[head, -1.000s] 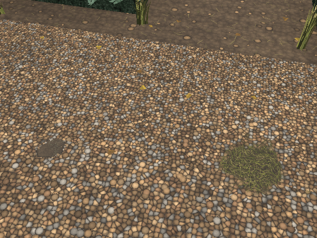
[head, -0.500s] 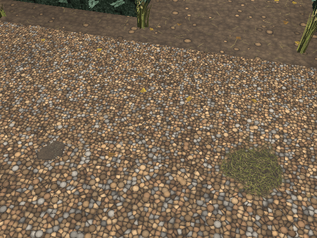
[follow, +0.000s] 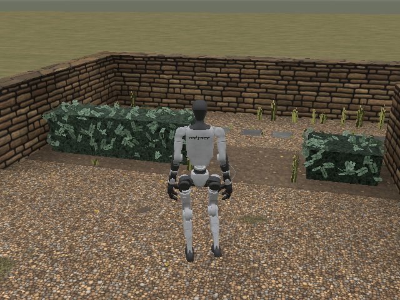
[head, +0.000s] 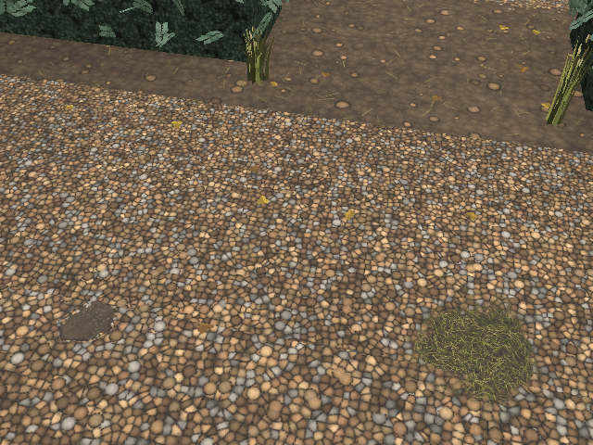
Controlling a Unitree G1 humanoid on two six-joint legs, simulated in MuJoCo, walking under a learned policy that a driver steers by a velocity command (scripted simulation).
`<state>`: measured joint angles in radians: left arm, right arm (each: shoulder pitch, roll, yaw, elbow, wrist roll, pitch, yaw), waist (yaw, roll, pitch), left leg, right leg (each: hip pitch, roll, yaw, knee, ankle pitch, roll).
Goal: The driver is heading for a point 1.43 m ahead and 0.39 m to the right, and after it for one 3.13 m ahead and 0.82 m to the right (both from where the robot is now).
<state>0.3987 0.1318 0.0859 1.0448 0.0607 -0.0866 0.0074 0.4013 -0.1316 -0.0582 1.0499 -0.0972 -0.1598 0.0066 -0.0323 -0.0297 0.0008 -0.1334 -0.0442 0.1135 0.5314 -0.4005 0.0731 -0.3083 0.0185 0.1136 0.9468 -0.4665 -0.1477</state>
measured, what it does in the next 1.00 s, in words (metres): goes down, turning right: right foot 0.17 m lower, then left foot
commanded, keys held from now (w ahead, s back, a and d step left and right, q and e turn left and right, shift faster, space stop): w+e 0.60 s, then w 0.40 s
